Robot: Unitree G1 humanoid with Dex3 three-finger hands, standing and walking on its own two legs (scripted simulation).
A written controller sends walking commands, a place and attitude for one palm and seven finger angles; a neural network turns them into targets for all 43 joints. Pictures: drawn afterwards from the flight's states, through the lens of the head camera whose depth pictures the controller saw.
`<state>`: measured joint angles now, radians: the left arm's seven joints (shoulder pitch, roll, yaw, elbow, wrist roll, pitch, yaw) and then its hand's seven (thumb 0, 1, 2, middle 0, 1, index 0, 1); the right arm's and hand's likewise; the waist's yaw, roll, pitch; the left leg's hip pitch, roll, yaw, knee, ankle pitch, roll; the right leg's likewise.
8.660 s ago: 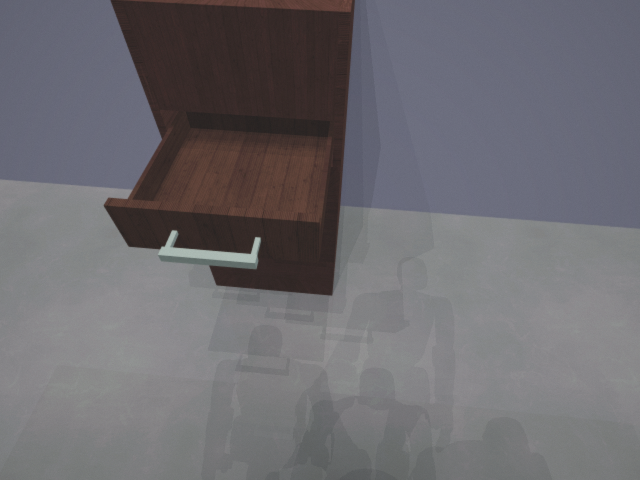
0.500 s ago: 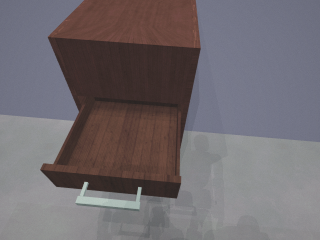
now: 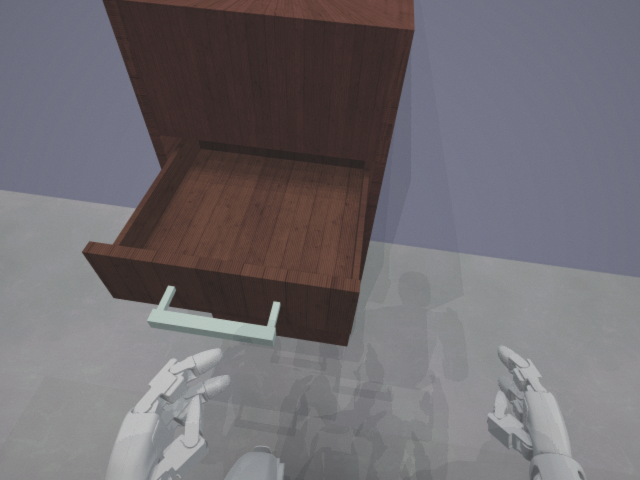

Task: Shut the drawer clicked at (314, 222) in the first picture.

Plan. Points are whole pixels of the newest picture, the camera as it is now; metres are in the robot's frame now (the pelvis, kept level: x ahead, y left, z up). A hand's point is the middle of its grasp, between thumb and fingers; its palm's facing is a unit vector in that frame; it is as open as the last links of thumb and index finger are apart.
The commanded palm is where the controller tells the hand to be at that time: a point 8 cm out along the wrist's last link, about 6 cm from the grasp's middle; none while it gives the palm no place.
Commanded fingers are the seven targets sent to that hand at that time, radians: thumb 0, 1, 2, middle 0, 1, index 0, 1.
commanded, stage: raise the hand and make a fist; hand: left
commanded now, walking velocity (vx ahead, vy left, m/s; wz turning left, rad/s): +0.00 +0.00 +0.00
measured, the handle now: (217, 314) +0.34 +0.18 -0.02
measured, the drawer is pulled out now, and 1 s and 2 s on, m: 0.28 0.28 0.28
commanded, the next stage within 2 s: bring the fist close to the handle in 1.48 s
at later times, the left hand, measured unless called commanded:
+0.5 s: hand (173, 425) +0.17 +0.17 +0.04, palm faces -0.04 -1.00 -0.05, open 3.5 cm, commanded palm +0.12 +0.23 +0.05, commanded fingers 0.00 0.90 0.90 -1.14 -1.32 -1.14 -1.32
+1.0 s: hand (167, 449) +0.14 +0.16 +0.08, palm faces -0.05 -1.00 +0.02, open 3.2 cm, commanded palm +0.10 +0.21 +0.08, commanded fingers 0.00 0.90 0.90 -1.40 -1.60 -1.40 -1.60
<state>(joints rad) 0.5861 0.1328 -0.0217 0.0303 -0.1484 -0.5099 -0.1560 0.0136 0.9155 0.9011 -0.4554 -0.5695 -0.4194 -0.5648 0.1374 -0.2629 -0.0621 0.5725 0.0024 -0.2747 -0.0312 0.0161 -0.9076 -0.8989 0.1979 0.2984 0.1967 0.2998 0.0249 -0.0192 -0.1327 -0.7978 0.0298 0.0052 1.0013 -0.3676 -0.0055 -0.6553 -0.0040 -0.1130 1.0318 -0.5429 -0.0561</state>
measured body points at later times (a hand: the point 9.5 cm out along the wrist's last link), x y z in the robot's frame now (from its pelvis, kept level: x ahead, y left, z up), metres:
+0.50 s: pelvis +0.00 +0.00 -0.01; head +0.05 +0.00 +0.44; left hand +0.17 +0.23 +0.04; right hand +0.15 -0.25 -0.10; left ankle +0.07 +0.12 -0.67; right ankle -0.01 -0.08 -0.67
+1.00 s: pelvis +0.00 +0.04 -0.02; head +0.03 +0.05 +0.43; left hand +0.14 +0.21 +0.08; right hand +0.23 -0.15 -0.05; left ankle +0.07 +0.12 -0.67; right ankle -0.01 -0.08 -0.67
